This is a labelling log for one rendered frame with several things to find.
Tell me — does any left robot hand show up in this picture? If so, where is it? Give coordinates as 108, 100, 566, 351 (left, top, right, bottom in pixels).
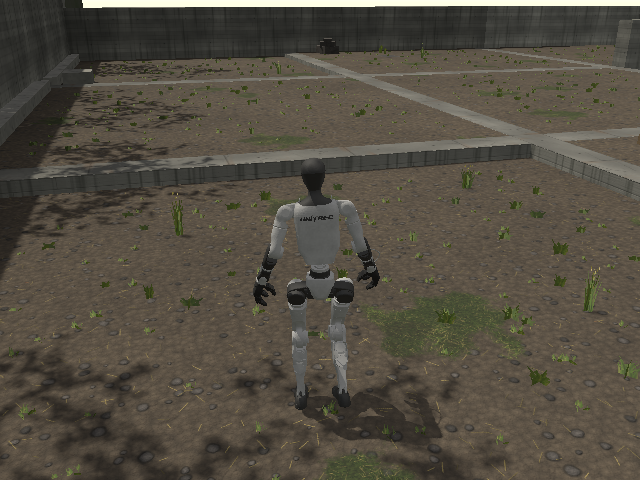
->
253, 281, 276, 306

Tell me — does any left robot forearm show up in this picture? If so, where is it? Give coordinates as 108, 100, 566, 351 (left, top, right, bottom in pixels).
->
256, 244, 277, 285

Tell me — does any right robot forearm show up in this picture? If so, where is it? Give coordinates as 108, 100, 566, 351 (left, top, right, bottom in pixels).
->
357, 237, 376, 273

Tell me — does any left robot thigh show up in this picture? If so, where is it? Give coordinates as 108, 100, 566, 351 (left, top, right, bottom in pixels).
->
287, 279, 309, 348

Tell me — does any robot right upper arm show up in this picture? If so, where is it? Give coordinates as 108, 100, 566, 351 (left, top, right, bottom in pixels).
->
336, 200, 368, 253

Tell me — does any robot left upper arm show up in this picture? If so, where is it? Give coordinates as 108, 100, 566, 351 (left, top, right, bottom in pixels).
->
268, 203, 295, 260

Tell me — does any robot right foot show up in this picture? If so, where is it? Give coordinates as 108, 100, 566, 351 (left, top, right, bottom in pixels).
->
332, 385, 351, 408

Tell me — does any right robot hand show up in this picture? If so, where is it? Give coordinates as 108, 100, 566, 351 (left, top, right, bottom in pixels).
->
357, 267, 380, 290

